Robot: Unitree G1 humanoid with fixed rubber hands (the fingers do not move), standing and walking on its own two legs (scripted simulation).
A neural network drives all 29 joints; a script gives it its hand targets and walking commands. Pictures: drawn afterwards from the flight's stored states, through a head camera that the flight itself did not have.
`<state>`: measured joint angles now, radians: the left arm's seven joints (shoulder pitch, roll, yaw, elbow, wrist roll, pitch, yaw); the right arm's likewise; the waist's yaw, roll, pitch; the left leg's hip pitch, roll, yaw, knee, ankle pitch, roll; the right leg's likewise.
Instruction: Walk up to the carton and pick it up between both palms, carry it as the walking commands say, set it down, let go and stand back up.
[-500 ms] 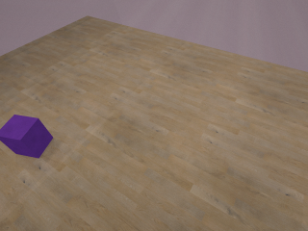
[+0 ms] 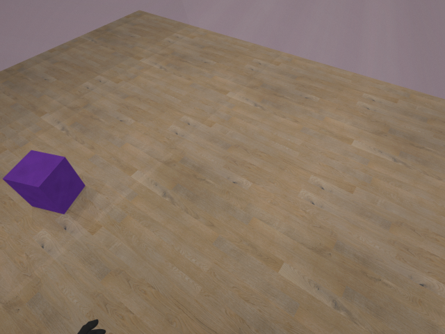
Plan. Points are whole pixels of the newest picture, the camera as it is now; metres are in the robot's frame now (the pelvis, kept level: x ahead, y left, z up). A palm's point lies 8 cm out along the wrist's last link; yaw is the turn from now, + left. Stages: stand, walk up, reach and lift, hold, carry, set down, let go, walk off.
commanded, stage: walk up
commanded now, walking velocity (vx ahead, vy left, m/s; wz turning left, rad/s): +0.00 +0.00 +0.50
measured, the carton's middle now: (47, 182) +0.96 +0.96 -0.65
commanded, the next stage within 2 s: none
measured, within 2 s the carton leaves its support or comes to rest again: neither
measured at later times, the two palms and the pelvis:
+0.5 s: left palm out of the picture -0.01 +0.38 -0.13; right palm out of the picture +0.10 -0.13 -0.11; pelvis -0.01 +0.10 +0.01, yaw +17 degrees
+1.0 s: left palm (41, 289) +0.24 +0.41 -0.11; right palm (311, 325) +0.16 -0.14 -0.13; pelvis +0.17 +0.13 -0.01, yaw +32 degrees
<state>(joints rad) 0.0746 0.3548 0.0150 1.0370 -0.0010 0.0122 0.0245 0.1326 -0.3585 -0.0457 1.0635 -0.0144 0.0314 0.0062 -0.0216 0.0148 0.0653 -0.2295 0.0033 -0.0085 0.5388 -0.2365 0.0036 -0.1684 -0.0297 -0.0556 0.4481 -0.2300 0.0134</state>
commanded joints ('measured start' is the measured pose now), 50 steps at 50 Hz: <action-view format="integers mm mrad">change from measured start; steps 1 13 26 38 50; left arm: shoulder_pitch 114 -67 -60 -133 520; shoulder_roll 179 28 -12 -60 171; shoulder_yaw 57 81 44 37 112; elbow -31 -219 -128 -211 -99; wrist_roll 8 22 41 35 61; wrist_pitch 6 51 -17 -47 -83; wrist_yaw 36 11 -34 -43 30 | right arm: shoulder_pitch -33 244 227 351 230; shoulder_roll -61 -194 -44 -28 60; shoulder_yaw -38 -77 -21 -15 15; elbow -120 -137 -78 -8 -83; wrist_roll -1 3 -6 -4 -8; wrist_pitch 12 -7 -54 -98 -113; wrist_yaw -6 8 7 -4 -4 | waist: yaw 92 -80 -70 -108 139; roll -194 318 95 80 -170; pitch -91 -84 -50 -7 -268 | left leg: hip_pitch -272 119 177 207 -553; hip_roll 18 420 248 218 -76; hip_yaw -1 -511 -384 -428 -95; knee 439 -248 -416 -410 627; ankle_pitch -308 322 -363 -159 -260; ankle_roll -22 172 194 219 44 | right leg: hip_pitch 165 -457 -488 -531 541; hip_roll -412 -54 -71 -70 -465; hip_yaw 231 27 5 34 431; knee -46 680 523 379 -24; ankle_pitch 676 -406 -85 -27 260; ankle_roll -213 38 66 88 -59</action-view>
